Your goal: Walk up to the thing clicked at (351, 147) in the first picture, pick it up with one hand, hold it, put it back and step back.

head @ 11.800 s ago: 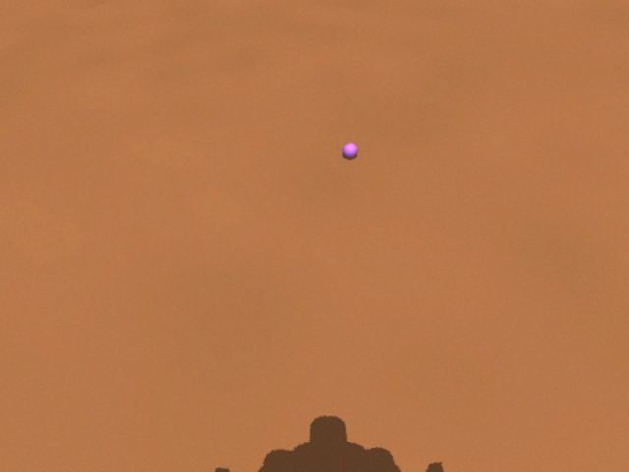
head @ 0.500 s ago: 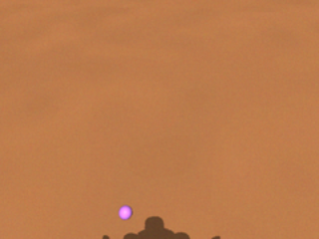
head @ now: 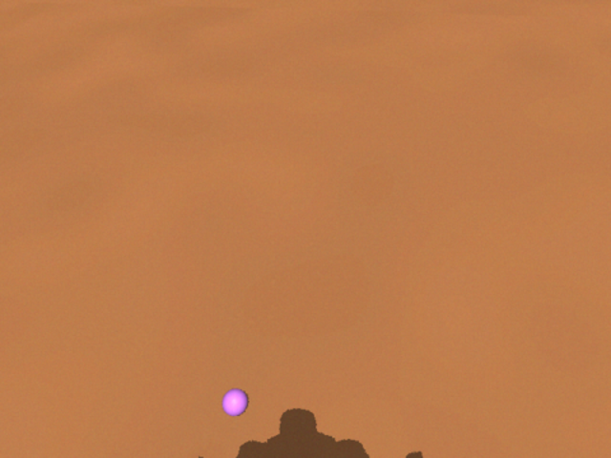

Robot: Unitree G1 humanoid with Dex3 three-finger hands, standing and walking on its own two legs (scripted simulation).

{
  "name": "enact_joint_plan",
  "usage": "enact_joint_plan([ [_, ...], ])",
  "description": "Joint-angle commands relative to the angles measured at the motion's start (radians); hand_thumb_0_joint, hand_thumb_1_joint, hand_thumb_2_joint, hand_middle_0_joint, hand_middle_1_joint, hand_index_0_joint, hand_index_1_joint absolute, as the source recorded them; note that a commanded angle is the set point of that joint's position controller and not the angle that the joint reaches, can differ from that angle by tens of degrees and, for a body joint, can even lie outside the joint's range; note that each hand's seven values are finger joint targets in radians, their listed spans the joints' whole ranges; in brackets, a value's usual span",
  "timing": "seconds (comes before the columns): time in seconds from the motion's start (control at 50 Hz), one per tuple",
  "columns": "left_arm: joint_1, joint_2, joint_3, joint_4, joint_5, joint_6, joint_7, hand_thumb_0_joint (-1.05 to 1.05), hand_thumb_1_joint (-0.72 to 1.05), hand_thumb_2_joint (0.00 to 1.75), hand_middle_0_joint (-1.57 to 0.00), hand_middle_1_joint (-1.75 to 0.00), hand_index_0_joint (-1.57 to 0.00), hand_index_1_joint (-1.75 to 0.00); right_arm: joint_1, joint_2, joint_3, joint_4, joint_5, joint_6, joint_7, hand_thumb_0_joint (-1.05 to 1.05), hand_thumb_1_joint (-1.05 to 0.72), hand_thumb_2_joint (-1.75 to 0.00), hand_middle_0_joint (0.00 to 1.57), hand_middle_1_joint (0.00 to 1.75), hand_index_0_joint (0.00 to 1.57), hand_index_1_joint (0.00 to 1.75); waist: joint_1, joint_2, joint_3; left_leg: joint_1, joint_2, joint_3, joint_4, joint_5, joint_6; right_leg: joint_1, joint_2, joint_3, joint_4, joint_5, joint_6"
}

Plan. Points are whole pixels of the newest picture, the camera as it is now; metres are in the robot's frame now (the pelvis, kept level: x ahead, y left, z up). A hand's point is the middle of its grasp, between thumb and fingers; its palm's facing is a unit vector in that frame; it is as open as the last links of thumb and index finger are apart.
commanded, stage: stand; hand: left
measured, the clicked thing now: (234, 402) +0.44 +0.27 -0.74
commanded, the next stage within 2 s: none
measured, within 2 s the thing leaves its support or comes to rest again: neither
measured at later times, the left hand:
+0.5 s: hand out of the picture +0.08 +0.25 -0.15, palm faces -0.02 -0.94 -0.34, open 7.3 cm
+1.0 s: hand out of the picture +0.08 +0.25 -0.15, palm faces -0.02 -0.94 -0.35, open 7.3 cm
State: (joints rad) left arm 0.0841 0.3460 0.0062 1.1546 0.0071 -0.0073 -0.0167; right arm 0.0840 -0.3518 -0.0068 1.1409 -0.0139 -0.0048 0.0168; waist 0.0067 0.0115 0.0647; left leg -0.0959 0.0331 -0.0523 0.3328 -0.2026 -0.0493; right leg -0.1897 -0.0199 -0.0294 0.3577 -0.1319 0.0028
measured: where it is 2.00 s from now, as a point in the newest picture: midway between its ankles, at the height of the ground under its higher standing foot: outside the picture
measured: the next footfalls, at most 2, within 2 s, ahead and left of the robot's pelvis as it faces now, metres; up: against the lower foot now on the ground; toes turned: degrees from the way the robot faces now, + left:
none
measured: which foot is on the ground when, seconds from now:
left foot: down 0.00-1.00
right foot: down 0.00-1.00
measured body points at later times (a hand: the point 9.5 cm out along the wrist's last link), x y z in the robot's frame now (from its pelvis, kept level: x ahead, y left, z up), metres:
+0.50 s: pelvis +0.00 +0.00 +0.00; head +0.02 -0.01 +0.45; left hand +0.09 +0.30 -0.13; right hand +0.06 -0.30 -0.14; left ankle -0.01 +0.15 -0.75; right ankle +0.04 -0.12 -0.75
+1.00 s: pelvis +0.01 +0.00 +0.00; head +0.02 -0.01 +0.45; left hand +0.08 +0.30 -0.13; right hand +0.08 -0.30 -0.14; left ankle -0.01 +0.15 -0.75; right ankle +0.04 -0.12 -0.75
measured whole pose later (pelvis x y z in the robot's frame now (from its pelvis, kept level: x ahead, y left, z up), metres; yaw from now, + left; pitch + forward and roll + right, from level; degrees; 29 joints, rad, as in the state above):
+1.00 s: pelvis +0.01 +0.00 +0.00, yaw +0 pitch -2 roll +0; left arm 0.10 0.35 0.00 1.14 0.01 0.00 -0.02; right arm 0.12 -0.36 0.01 1.13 -0.01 -0.01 0.01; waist 0.01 0.01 0.06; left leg -0.08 0.04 -0.05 0.32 -0.21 -0.06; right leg -0.18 -0.01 -0.03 0.36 -0.14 0.00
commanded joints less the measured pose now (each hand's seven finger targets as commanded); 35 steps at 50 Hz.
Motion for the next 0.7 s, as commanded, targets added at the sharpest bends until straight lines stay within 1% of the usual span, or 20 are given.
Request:
enact_joint_plan([
  [0.0,-0.050,0.228,0.046,-0.067,-0.001,-0.026,0.018,0.00,0.90,0.90,-0.20,-0.30,-0.20,-0.30,-0.026,-0.204,-0.038,-0.060,0.003,-0.022,-0.018,0.00,-0.90,-0.90,0.20,0.30,0.20,0.30,-0.005,-0.013,-0.098,-0.056,0.087,-0.052,-0.058,0.074,0.051,0.089,-0.111,0.107,-0.054,0.045,-0.018],
  [0.02,-0.037,0.224,0.044,-0.066,-0.001,-0.028,0.018,0.00,0.90,0.90,-0.20,-0.30,-0.20,-0.30,-0.034,-0.209,-0.040,-0.062,0.002,-0.022,-0.018,0.00,-0.90,-0.90,0.20,0.30,0.20,0.30,0.000,-0.003,-0.109,-0.045,0.086,-0.049,-0.052,0.073,0.053,0.090,-0.114,0.108,-0.058,0.056,-0.019],
  [0.06,-0.045,0.227,0.046,-0.069,0.001,-0.030,0.018,0.00,0.90,0.90,-0.20,-0.30,-0.20,-0.30,-0.024,-0.206,-0.039,-0.065,0.003,-0.022,-0.018,0.00,-0.90,-0.90,0.20,0.30,0.20,0.30,-0.007,-0.015,-0.121,-0.046,0.088,-0.048,-0.048,0.104,0.053,0.112,-0.115,0.103,-0.047,0.101,-0.018],
  [0.08,-0.044,0.228,0.046,-0.068,-0.001,-0.028,0.018,0.00,0.90,0.90,-0.20,-0.30,-0.20,-0.30,-0.027,-0.201,-0.036,-0.062,0.004,-0.021,-0.018,0.00,-0.90,-0.90,0.20,0.30,0.20,0.30,0.000,-0.023,-0.107,-0.042,0.084,-0.049,-0.053,0.085,0.050,0.092,-0.112,0.105,-0.056,0.064,-0.017],
  [0.14,-0.050,0.227,0.044,-0.070,0.002,-0.023,0.017,0.00,0.90,0.90,-0.20,-0.30,-0.20,-0.30,-0.012,-0.204,-0.036,-0.057,0.002,-0.016,-0.017,0.00,-0.90,-0.90,0.20,0.30,0.20,0.30,-0.002,-0.021,-0.058,-0.070,0.073,-0.043,-0.051,-0.011,0.052,0.038,-0.111,0.124,-0.100,-0.118,-0.015],
  [0.16,-0.056,0.237,0.047,-0.074,0.003,-0.022,0.017,0.00,0.90,0.90,-0.20,-0.30,-0.20,-0.30,-0.004,-0.207,-0.039,-0.062,0.001,-0.015,-0.017,0.00,-0.90,-0.90,0.20,0.30,0.20,0.30,-0.007,-0.035,-0.068,-0.064,0.075,-0.041,-0.046,-0.003,0.054,0.044,-0.118,0.131,-0.101,-0.126,-0.021],
  [0.24,-0.047,0.232,0.046,-0.074,0.003,-0.024,0.015,0.00,0.90,0.90,-0.20,-0.30,-0.20,-0.30,0.006,-0.202,-0.037,-0.062,0.000,-0.018,-0.015,0.00,-0.90,-0.90,0.20,0.30,0.20,0.30,-0.004,-0.031,-0.073,-0.072,0.077,-0.044,-0.047,0.002,0.055,0.051,-0.114,0.127,-0.097,-0.110,-0.019],
  [0.26,-0.054,0.239,0.048,-0.076,0.002,-0.024,0.015,0.00,0.90,0.90,-0.20,-0.30,-0.20,-0.30,0.006,-0.207,-0.039,-0.065,-0.001,-0.019,-0.016,0.00,-0.90,-0.90,0.20,0.30,0.20,0.30,-0.006,-0.030,-0.081,-0.063,0.080,-0.047,-0.050,0.023,0.054,0.056,-0.115,0.128,-0.090,-0.092,-0.022],
  [0.28,-0.052,0.230,0.047,-0.077,0.001,-0.025,0.014,0.00,0.90,0.90,-0.20,-0.30,-0.20,-0.30,0.013,-0.211,-0.037,-0.062,0.000,-0.021,-0.016,0.00,-0.90,-0.90,0.20,0.30,0.20,0.30,-0.007,-0.008,-0.091,-0.070,0.086,-0.050,-0.055,0.042,0.054,0.077,-0.110,0.119,-0.072,-0.035,-0.021],
  [0.3,-0.045,0.226,0.046,-0.076,-0.001,-0.025,0.013,0.00,0.90,0.90,-0.20,-0.30,-0.20,-0.30,0.004,-0.212,-0.036,-0.063,0.001,-0.021,-0.017,0.00,-0.90,-0.90,0.20,0.30,0.20,0.30,0.002,0.004,-0.087,-0.083,0.085,-0.052,-0.058,0.040,0.053,0.091,-0.105,0.111,-0.065,-0.019,-0.019],
  [0.36,-0.043,0.229,0.045,-0.077,0.001,-0.027,0.015,0.00,0.90,0.90,-0.20,-0.30,-0.20,-0.30,0.006,-0.209,-0.035,-0.067,0.002,-0.021,-0.019,0.00,-0.90,-0.90,0.20,0.30,0.20,0.30,-0.003,-0.023,-0.109,-0.057,0.086,-0.046,-0.051,0.074,0.051,0.096,-0.109,0.108,-0.058,0.043,-0.020],
  [0.42,-0.045,0.222,0.043,-0.076,0.000,-0.024,0.015,0.00,0.90,0.90,-0.20,-0.30,-0.20,-0.30,0.004,-0.216,-0.033,-0.063,0.002,-0.021,-0.020,0.00,-0.90,-0.90,0.20,0.30,0.20,0.30,0.002,-0.006,-0.093,-0.071,0.087,-0.050,-0.057,0.066,0.051,0.098,-0.107,0.105,-0.057,0.027,-0.019],
  [0.44,-0.045,0.230,0.045,-0.077,-0.001,-0.023,0.015,0.00,0.90,0.90,-0.20,-0.30,-0.20,-0.30,0.013,-0.211,-0.032,-0.064,0.002,-0.021,-0.021,0.00,-0.90,-0.90,0.20,0.30,0.20,0.30,-0.002,-0.014,-0.093,-0.071,0.087,-0.048,-0.061,0.056,0.050,0.096,-0.109,0.109,-0.057,0.018,-0.021],
  [0.48,-0.041,0.223,0.043,-0.076,-0.001,-0.023,0.015,0.00,0.90,0.90,-0.20,-0.30,-0.20,-0.30,0.003,-0.213,-0.031,-0.066,0.002,-0.021,-0.022,0.00,-0.90,-0.90,0.20,0.30,0.20,0.30,0.000,-0.008,-0.102,-0.063,0.091,-0.050,-0.058,0.074,0.052,0.100,-0.110,0.103,-0.047,0.054,-0.022],
  [0.5,-0.040,0.221,0.042,-0.073,0.000,-0.022,0.014,0.00,0.90,0.90,-0.20,-0.30,-0.20,-0.30,0.007,-0.213,-0.029,-0.064,0.004,-0.021,-0.022,0.00,-0.90,-0.90,0.20,0.30,0.20,0.30,0.001,0.000,-0.090,-0.072,0.089,-0.051,-0.064,0.067,0.051,0.102,-0.106,0.101,-0.048,0.048,-0.020],
  [0.54,-0.040,0.224,0.042,-0.076,0.000,-0.024,0.014,0.00,0.90,0.90,-0.20,-0.30,-0.20,-0.30,0.011,-0.217,-0.029,-0.065,0.003,-0.024,-0.023,0.00,-0.90,-0.90,0.20,0.30,0.20,0.30,-0.004,-0.006,-0.113,-0.046,0.097,-0.049,-0.058,0.117,0.050,0.109,-0.110,0.101,-0.038,0.100,-0.022],
  [0.6,-0.039,0.224,0.043,-0.075,0.000,-0.021,0.014,0.00,0.90,0.90,-0.20,-0.30,-0.20,-0.30,0.006,-0.220,-0.028,-0.065,0.003,-0.025,-0.026,0.00,-0.90,-0.90,0.20,0.30,0.20,0.30,0.000,0.009,-0.116,-0.047,0.100,-0.049,-0.062,0.137,0.048,0.122,-0.111,0.097,-0.026,0.119,-0.023],
  [0.64,-0.032,0.223,0.039,-0.071,-0.001,-0.022,0.014,0.00,0.90,0.90,-0.20,-0.30,-0.20,-0.30,0.000,-0.216,-0.025,-0.064,0.005,-0.024,-0.024,0.00,-0.90,-0.90,0.20,0.30,0.20,0.30,0.002,0.003,-0.099,-0.041,0.099,-0.050,-0.065,0.122,0.048,0.103,-0.107,0.094,-0.038,0.100,-0.017],
  [0.66,-0.040,0.226,0.042,-0.073,0.002,-0.022,0.016,0.00,0.90,0.90,-0.20,-0.30,-0.20,-0.30,0.002,-0.221,-0.028,-0.067,0.005,-0.023,-0.025,0.00,-0.90,-0.90,0.20,0.30,0.20,0.30,-0.004,-0.009,-0.113,-0.037,0.100,-0.048,-0.058,0.140,0.050,0.121,-0.110,0.095,-0.034,0.129,-0.018],
  [0.68,-0.038,0.222,0.038,-0.072,0.001,-0.023,0.015,0.00,0.90,0.90,-0.20,-0.30,-0.20,-0.30,0.007,-0.215,-0.025,-0.063,0.006,-0.022,-0.025,0.00,-0.90,-0.90,0.20,0.30,0.20,0.30,-0.002,-0.011,-0.093,-0.047,0.096,-0.048,-0.066,0.108,0.047,0.099,-0.106,0.094,-0.042,0.091,-0.014],
])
